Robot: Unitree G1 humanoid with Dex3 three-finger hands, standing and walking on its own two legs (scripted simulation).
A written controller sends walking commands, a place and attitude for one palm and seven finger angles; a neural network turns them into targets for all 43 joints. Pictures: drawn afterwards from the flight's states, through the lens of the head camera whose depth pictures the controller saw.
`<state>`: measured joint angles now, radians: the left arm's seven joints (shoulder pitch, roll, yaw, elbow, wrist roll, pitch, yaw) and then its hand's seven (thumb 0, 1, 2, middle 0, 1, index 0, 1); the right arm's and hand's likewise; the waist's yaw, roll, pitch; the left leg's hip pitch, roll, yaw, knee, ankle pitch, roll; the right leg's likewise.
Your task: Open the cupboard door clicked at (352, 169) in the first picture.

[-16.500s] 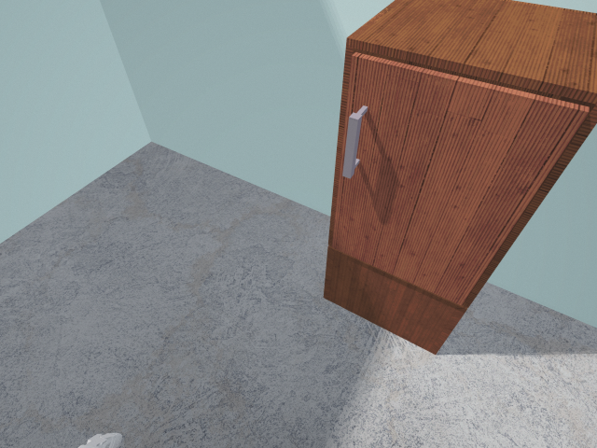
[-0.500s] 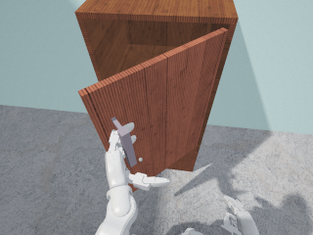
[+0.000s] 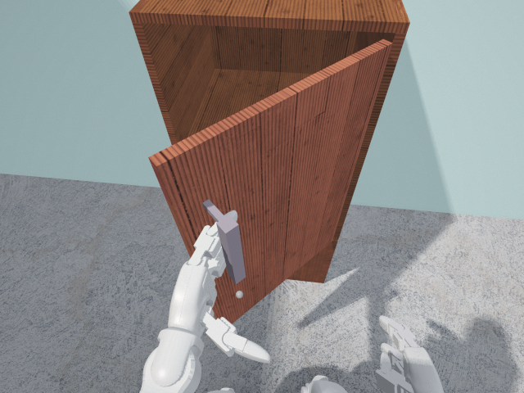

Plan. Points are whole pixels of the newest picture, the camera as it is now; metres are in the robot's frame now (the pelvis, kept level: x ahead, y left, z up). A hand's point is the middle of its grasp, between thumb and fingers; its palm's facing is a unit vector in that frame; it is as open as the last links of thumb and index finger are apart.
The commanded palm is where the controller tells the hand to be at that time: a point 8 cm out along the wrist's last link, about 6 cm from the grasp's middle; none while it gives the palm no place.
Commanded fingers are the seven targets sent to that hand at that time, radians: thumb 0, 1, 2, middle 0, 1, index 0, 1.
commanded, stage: slide the hand sideways off the handle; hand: left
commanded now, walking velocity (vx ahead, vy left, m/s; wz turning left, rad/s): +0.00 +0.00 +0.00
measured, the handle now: (224, 244) +0.32 +0.07 +0.07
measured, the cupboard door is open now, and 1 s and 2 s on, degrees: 47 47 47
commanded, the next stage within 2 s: draw the hand back to the body in 0.82 s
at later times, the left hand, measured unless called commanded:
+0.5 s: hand (207, 320) +0.21 +0.08 +0.06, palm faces -0.12 -0.99 -0.01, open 16.2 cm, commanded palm +0.18 +0.15 +0.06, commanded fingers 0.00 -0.50 0.30 -0.15 -0.30 -0.15 -0.30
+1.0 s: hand (168, 347) +0.18 +0.13 +0.06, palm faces -0.11 -0.99 -0.02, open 16.3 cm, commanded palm +0.16 +0.19 +0.08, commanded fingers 0.00 -0.50 0.30 -0.15 -0.30 -0.15 -0.30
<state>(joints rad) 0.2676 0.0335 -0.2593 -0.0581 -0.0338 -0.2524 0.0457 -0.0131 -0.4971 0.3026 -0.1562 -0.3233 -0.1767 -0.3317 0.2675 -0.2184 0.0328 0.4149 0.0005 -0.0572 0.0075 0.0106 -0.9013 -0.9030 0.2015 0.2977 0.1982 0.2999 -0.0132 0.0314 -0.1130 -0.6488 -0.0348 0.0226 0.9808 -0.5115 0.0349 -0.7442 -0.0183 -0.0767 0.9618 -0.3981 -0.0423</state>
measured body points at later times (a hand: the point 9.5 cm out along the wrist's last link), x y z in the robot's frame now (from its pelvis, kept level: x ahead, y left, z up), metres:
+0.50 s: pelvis +0.01 +0.00 -0.01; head +0.06 -0.01 +0.43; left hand +0.21 +0.14 +0.06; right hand +0.20 -0.22 -0.08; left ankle -0.01 +0.10 -0.68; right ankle +0.05 -0.10 -0.68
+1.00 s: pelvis +0.00 +0.00 -0.02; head +0.05 -0.01 +0.42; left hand +0.18 +0.18 +0.06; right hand +0.20 -0.23 -0.08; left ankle -0.01 +0.10 -0.68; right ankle +0.05 -0.10 -0.68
